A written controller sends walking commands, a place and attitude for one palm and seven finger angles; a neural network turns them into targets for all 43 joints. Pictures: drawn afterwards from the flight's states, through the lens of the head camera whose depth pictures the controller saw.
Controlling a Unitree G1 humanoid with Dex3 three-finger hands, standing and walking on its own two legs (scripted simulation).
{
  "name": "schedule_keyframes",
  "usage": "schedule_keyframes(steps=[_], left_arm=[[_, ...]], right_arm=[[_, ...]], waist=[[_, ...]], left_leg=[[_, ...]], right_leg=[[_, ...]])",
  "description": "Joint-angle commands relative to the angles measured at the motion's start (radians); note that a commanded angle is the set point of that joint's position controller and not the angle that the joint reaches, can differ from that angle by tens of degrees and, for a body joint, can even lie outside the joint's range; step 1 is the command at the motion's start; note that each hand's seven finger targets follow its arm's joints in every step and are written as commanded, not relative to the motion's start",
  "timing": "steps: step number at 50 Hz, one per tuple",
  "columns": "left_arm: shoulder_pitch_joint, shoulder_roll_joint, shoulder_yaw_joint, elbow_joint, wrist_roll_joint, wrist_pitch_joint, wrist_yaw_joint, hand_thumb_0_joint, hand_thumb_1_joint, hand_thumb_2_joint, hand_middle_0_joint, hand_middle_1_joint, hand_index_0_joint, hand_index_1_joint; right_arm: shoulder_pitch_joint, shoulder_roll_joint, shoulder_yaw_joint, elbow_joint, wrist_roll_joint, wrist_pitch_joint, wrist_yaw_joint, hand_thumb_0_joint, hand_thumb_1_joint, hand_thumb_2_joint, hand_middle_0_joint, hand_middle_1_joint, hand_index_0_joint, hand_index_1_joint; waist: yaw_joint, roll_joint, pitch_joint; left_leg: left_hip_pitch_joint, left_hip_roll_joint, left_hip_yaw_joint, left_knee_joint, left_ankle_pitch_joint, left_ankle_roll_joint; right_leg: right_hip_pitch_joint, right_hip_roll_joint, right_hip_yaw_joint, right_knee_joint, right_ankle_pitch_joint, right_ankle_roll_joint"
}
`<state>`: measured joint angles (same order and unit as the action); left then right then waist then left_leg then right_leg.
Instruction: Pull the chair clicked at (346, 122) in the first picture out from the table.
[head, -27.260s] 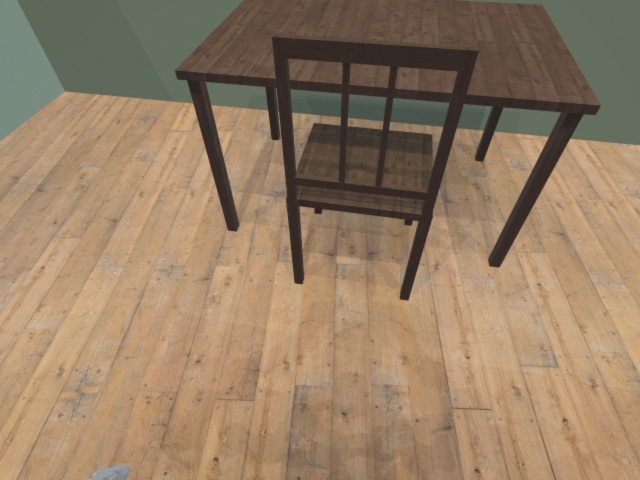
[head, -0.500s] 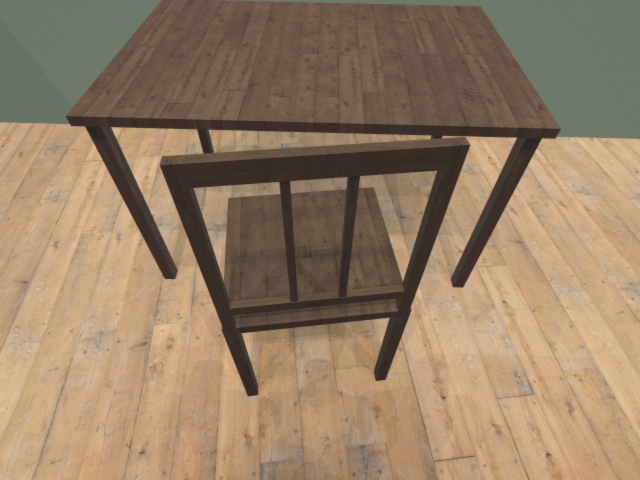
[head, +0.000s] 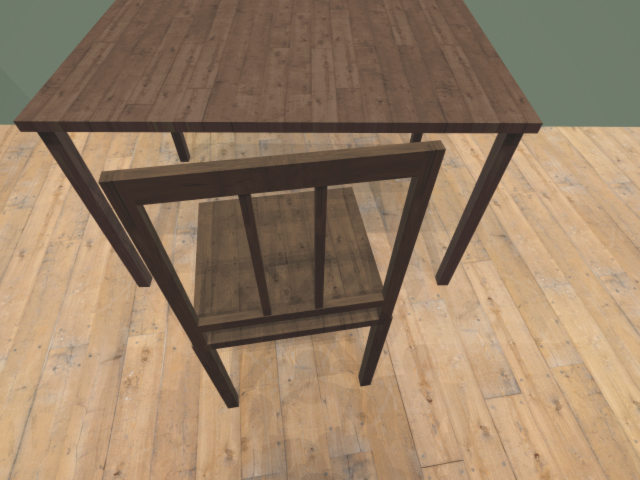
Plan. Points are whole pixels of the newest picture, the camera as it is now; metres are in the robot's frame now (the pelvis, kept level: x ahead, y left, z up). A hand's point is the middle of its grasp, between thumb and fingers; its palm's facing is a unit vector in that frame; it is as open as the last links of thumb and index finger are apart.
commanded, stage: come to a stop and stand still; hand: left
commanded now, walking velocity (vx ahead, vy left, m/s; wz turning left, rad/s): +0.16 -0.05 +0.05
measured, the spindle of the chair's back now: (257, 263) +0.45 +0.13 -0.06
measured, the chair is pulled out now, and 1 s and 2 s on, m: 0.18 0.18 0.18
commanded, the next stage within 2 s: look again from close up in 1.14 s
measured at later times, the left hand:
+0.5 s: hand out of the picture +0.08 +0.19 -0.16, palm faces +0.07 -0.97 -0.24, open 7.3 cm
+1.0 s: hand out of the picture +0.05 +0.18 -0.16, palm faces +0.02 -0.98 -0.21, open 7.4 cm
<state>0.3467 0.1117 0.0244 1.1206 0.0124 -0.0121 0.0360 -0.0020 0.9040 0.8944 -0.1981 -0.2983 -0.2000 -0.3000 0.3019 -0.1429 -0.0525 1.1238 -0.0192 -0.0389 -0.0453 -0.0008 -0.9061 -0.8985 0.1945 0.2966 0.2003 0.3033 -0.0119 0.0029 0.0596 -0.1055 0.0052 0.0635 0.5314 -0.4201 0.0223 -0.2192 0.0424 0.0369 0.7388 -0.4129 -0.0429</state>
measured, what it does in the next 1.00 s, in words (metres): steps on the spot: right foot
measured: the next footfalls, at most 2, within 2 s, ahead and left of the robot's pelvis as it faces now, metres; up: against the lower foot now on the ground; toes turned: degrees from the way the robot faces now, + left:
right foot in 0.10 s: +0.05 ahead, -0.13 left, +0.00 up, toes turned +1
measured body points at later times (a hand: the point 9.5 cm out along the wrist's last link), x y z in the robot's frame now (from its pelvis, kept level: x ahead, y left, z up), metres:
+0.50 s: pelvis +0.05 +0.00 +0.01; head +0.10 +0.00 +0.46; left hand +0.07 +0.24 -0.14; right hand +0.08 -0.23 -0.15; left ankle -0.02 +0.09 -0.73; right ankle +0.02 -0.13 -0.73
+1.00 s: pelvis +0.01 +0.00 +0.01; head +0.01 +0.00 +0.46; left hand +0.04 +0.23 -0.14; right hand +0.07 -0.23 -0.14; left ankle -0.02 +0.09 -0.73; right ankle +0.01 -0.13 -0.73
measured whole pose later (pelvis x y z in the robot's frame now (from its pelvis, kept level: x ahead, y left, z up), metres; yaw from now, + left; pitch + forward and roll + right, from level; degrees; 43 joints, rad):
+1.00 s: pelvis +0.01 +0.00 +0.01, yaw +2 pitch -1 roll +0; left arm 0.26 0.18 -0.02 1.00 0.02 0.00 0.04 0.00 0.91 0.89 -0.20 -0.30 -0.20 -0.30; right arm 0.24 -0.19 0.00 1.00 -0.01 0.00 0.00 0.00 -0.91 -0.90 0.19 0.30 0.20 0.30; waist 0.00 0.00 0.01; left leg -0.18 -0.02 0.05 0.49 -0.30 0.03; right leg -0.23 -0.02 -0.01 0.50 -0.26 0.01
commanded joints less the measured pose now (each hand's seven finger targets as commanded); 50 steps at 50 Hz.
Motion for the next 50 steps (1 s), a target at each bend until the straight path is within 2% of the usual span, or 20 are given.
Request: schedule_keyframes(steps=[1, 3, 4, 5, 6, 8, 10, 13, 16, 18, 23, 26, 29, 31, 32, 34, 36, 40, 44, 50], left_arm=[[-0.071, 0.088, 0.028, -0.121, -0.001, -0.013, -0.014, 0.000, 0.900, 0.900, -0.200, -0.300, -0.200, -0.300], [0.111, 0.093, 0.040, -0.068, 0.004, -0.014, -0.024, 0.000, 0.900, 0.900, -0.200, -0.300, -0.200, -0.300], [0.190, 0.149, 0.048, -0.033, 0.008, -0.026, -0.011, 0.000, 0.900, 0.900, -0.200, -0.300, -0.200, -0.300], [0.190, 0.189, 0.042, -0.021, 0.002, -0.029, -0.001, 0.000, 0.900, 0.900, -0.200, -0.300, -0.200, -0.300], [0.089, 0.189, 0.036, -0.051, 0.006, -0.017, 0.005, 0.000, 0.900, 0.900, -0.200, -0.300, -0.200, -0.300], [-0.013, 0.158, 0.039, -0.088, 0.011, -0.013, 0.018, 0.000, 0.900, 0.900, -0.200, -0.300, -0.200, -0.300], [-0.045, 0.139, 0.032, -0.098, 0.006, -0.015, 0.020, 0.000, 0.900, 0.900, -0.200, -0.300, -0.200, -0.300], [-0.031, 0.105, 0.017, -0.105, -0.009, -0.011, 0.013, 0.000, 0.900, 0.900, -0.200, -0.300, -0.200, -0.300], [0.006, 0.125, 0.018, -0.069, -0.012, -0.007, 0.021, 0.000, 0.900, 0.900, -0.200, -0.300, -0.200, -0.300], [0.004, 0.136, 0.022, -0.075, -0.013, -0.004, 0.025, 0.000, 0.900, 0.900, -0.200, -0.300, -0.200, -0.300], [-0.031, 0.148, 0.023, -0.110, -0.008, 0.009, 0.023, 0.000, 0.900, 0.900, -0.200, -0.300, -0.200, -0.300], [-0.029, 0.164, 0.029, -0.126, -0.007, 0.007, 0.026, 0.000, 0.900, 0.900, -0.200, -0.300, -0.200, -0.300], [-0.040, 0.161, 0.026, -0.132, -0.008, 0.008, 0.026, 0.000, 0.900, 0.900, -0.200, -0.300, -0.200, -0.300], [-0.019, 0.194, 0.020, -0.127, 0.010, -0.010, 0.051, 0.000, 0.900, 0.900, -0.200, -0.300, -0.200, -0.300], [-0.023, 0.217, 0.026, -0.141, 0.006, -0.008, 0.049, 0.000, 0.900, 0.900, -0.200, -0.300, -0.200, -0.300], [-0.039, 0.193, 0.011, -0.166, -0.001, -0.006, 0.039, 0.000, 0.900, 0.900, -0.200, -0.300, -0.200, -0.300], [-0.059, 0.188, 0.003, -0.179, 0.000, -0.011, 0.030, 0.000, 0.900, 0.900, -0.200, -0.300, -0.200, -0.300], [-0.087, 0.196, -0.008, -0.185, 0.000, -0.005, 0.017, 0.000, 0.900, 0.900, -0.200, -0.300, -0.200, -0.300], [-0.080, 0.199, -0.012, -0.184, 0.004, -0.005, 0.008, 0.000, 0.900, 0.900, -0.200, -0.300, -0.200, -0.300], [-0.054, 0.189, -0.017, -0.171, 0.005, -0.007, 0.003, 0.000, 0.900, 0.900, -0.200, -0.300, -0.200, -0.300]], right_arm=[[0.109, -0.135, -0.023, 0.009, -0.015, 0.001, -0.005, 0.000, -0.900, -0.900, 0.200, 0.300, 0.200, 0.300], [-0.003, -0.143, -0.014, -0.035, -0.004, 0.004, 0.001, 0.000, -0.900, -0.900, 0.200, 0.300, 0.200, 0.300], [0.019, -0.087, -0.008, -0.051, 0.009, 0.008, 0.004, 0.000, -0.900, -0.900, 0.200, 0.300, 0.200, 0.300], [0.011, -0.074, -0.010, -0.059, 0.017, 0.028, 0.003, 0.000, -0.900, -0.900, 0.200, 0.300, 0.200, 0.300], [0.012, -0.071, -0.011, -0.050, 0.010, 0.036, 0.010, 0.000, -0.900, -0.900, 0.200, 0.300, 0.200, 0.300], [0.012, -0.050, -0.004, -0.051, 0.002, 0.048, 0.010, 0.000, -0.900, -0.900, 0.200, 0.300, 0.200, 0.300], [0.090, -0.023, 0.010, -0.017, 0.005, 0.040, 0.011, 0.000, -0.900, -0.900, 0.200, 0.300, 0.200, 0.300], [0.083, -0.080, 0.012, -0.010, -0.001, 0.016, 0.007, 0.000, -0.900, -0.900, 0.200, 0.300, 0.200, 0.300], [0.069, -0.084, 0.010, -0.029, 0.014, 0.016, -0.011, 0.000, -0.900, -0.900, 0.200, 0.300, 0.200, 0.300], [0.063, -0.100, 0.001, -0.042, 0.018, 0.024, -0.015, 0.000, -0.900, -0.900, 0.200, 0.300, 0.200, 0.300], [0.027, -0.112, -0.006, -0.077, 0.016, 0.038, -0.011, 0.000, -0.900, -0.900, 0.200, 0.300, 0.200, 0.300], [0.037, -0.121, -0.010, -0.091, 0.016, 0.035, -0.013, 0.000, -0.900, -0.900, 0.200, 0.300, 0.200, 0.300], [0.027, -0.125, -0.010, -0.097, 0.017, 0.039, -0.012, 0.000, -0.900, -0.900, 0.200, 0.300, 0.200, 0.300], [-0.019, -0.208, -0.017, -0.166, 0.027, 0.029, 0.011, 0.000, -0.900, -0.900, 0.200, 0.300, 0.200, 0.300], [-0.048, -0.190, -0.011, -0.180, 0.017, 0.024, 0.014, 0.000, -0.900, -0.900, 0.200, 0.300, 0.200, 0.300], [-0.007, -0.141, 0.000, -0.174, 0.007, 0.017, 0.016, 0.000, -0.900, -0.900, 0.200, 0.300, 0.200, 0.300], [-0.019, -0.145, 0.003, -0.179, 0.007, 0.022, 0.016, 0.000, -0.900, -0.900, 0.200, 0.300, 0.200, 0.300], [-0.059, -0.153, 0.015, -0.181, 0.007, 0.024, 0.023, 0.000, -0.900, -0.900, 0.200, 0.300, 0.200, 0.300], [-0.058, -0.156, 0.024, -0.175, 0.006, 0.022, 0.033, 0.000, -0.900, -0.900, 0.200, 0.300, 0.200, 0.300], [-0.039, -0.158, 0.032, -0.155, 0.005, 0.014, 0.037, 0.000, -0.900, -0.900, 0.200, 0.300, 0.200, 0.300]], waist=[[-0.002, 0.127, 0.104], [0.097, 0.020, 0.047], [0.096, -0.214, 0.031], [0.070, -0.245, 0.025], [0.035, -0.072, 0.056], [0.006, -0.145, 0.111], [-0.033, -0.102, 0.026], [0.007, 0.080, -0.012], [0.009, 0.061, -0.068], [0.010, 0.032, -0.091], [0.009, 0.012, -0.051], [0.001, 0.031, -0.139], [0.002, 0.021, -0.146], [0.009, -0.071, -0.160], [0.022, 0.003, -0.165], [0.005, -0.003, -0.191], [0.000, -0.058, -0.118], [0.003, -0.011, 0.000], [0.002, -0.024, 0.022], [0.004, -0.012, -0.009]], left_leg=[[0.073, 0.315, -0.272, -0.169, 0.616, 0.182], [-0.170, 0.175, -0.126, 0.026, 0.442, 0.087], [-0.297, 0.014, -0.021, 0.215, 0.209, 0.029], [-0.312, -0.016, -0.017, 0.395, -0.152, -0.003], [-0.281, 0.012, -0.063, 0.401, -0.206, -0.005], [-0.282, 0.048, -0.091, 0.333, -0.135, 0.001], [-0.100, 0.045, -0.077, 0.008, 0.043, 0.003], [-0.017, 0.136, -0.152, -0.136, 0.588, 0.045], [0.098, 0.123, -0.112, -0.089, 0.979, 0.019], [0.133, 0.127, -0.106, -0.091, 1.022, 0.010], [0.099, 0.130, -0.120, -0.142, 0.805, 0.013], [0.170, 0.127, -0.114, -0.109, 0.991, 0.010], [0.175, 0.129, -0.113, -0.111, 0.946, 0.013], [0.052, 0.156, -0.075, 0.045, 0.897, -0.012], [-0.009, 0.101, -0.059, 0.034, 0.759, -0.031], [-0.042, 0.091, -0.093, -0.016, 0.546, -0.012], [-0.071, 0.094, -0.112, -0.038, 0.508, 0.002], [-0.121, 0.089, -0.132, -0.102, 0.352, 0.007], [-0.140, 0.075, -0.134, -0.144, 0.195, 0.007], [-0.132, 0.076, -0.139, -0.177, 0.142, 0.011]], right_leg=[[-0.257, -0.109, -0.003, 0.081, -0.126, -0.024], [0.116, -0.061, -0.040, -0.262, 0.177, -0.026], [0.212, -0.197, 0.206, -0.409, 0.344, -0.074], [0.150, -0.365, 0.375, -0.504, 0.369, -0.163], [0.023, -0.350, 0.354, -0.489, 0.193, -0.204], [-0.069, -0.329, 0.312, -0.431, 0.315, -0.201], [-0.066, -0.269, 0.171, -0.325, 0.528, -0.135], [-0.008, -0.108, 0.031, -0.293, 0.407, 0.007], [0.068, -0.140, 0.004, -0.266, 0.649, 0.000], [0.077, -0.151, -0.008, -0.268, 0.696, 0.001], [0.049, -0.153, 0.008, -0.319, 0.578, 0.008], [0.083, -0.161, -0.007, -0.278, 0.714, 0.013], [0.091, -0.152, -0.015, -0.295, 0.650, 0.015], [0.076, -0.150, -0.034, -0.258, 0.676, 0.040], [0.131, -0.189, 0.004, -0.232, 0.775, 0.007], [0.112, -0.193, 0.028, -0.194, 0.643, -0.015], [0.055, -0.170, 0.027, -0.213, 0.591, -0.008], [-0.018, -0.150, 0.041, -0.277, 0.354, 0.000], [-0.040, -0.141, 0.063, -0.344, 0.158, 0.002], [-0.028, -0.136, 0.049, -0.354, 0.138, 0.010]])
